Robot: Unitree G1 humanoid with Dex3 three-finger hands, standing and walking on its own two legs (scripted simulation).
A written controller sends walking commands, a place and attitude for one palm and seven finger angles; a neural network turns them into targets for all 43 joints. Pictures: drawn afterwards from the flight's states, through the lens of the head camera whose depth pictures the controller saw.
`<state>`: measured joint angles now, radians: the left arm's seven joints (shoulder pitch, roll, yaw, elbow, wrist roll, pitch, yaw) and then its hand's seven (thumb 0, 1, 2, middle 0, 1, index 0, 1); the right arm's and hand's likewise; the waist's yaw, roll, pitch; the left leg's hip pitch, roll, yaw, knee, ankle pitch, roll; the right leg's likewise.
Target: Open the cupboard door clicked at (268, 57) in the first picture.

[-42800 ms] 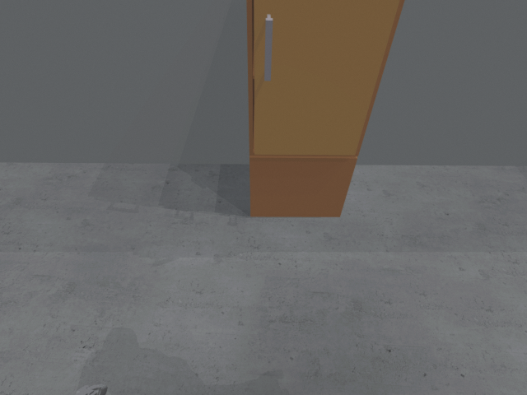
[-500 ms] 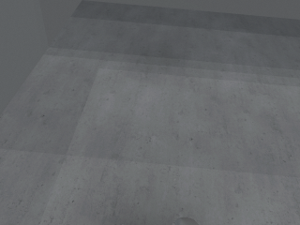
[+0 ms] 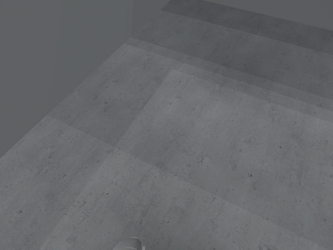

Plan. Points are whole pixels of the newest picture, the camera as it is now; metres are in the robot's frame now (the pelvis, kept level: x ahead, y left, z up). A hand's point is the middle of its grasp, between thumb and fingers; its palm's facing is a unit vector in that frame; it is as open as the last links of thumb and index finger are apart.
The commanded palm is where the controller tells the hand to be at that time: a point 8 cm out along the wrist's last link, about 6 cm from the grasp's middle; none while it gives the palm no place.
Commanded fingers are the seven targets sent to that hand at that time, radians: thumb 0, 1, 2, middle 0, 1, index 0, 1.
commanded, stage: turn to face it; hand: left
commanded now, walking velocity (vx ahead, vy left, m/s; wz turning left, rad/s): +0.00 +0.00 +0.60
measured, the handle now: out of the picture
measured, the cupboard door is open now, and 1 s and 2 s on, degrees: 42 42 42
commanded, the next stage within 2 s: none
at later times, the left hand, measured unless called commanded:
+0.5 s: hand out of the picture +0.09 +0.23 -0.15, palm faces +0.26 -0.93 -0.26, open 7.3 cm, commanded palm none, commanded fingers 0.00 0.90 0.90 -0.20 -0.30 -0.20 -0.30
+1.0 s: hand out of the picture -0.08 +0.18 -0.18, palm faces +0.60 -0.76 -0.24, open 7.3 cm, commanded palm none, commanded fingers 0.00 0.90 0.90 -0.20 -0.30 -0.20 -0.30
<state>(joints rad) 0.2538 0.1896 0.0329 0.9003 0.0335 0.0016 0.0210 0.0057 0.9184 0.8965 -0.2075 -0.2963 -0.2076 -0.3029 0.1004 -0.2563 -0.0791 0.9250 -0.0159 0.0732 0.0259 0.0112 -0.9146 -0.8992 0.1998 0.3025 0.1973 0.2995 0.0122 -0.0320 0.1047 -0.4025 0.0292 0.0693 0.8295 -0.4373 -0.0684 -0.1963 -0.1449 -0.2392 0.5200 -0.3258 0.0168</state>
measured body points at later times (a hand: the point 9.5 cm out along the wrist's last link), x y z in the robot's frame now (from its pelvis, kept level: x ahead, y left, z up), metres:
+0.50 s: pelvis +0.02 +0.00 +0.00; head +0.07 +0.02 +0.45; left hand +0.08 +0.28 -0.13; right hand +0.12 -0.23 -0.15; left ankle +0.00 +0.11 -0.74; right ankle +0.06 -0.14 -0.71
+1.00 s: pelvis +0.02 -0.01 -0.01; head +0.05 +0.03 +0.43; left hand -0.11 +0.22 -0.16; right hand +0.27 -0.15 -0.14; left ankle -0.04 +0.08 -0.74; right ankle +0.06 -0.13 -0.74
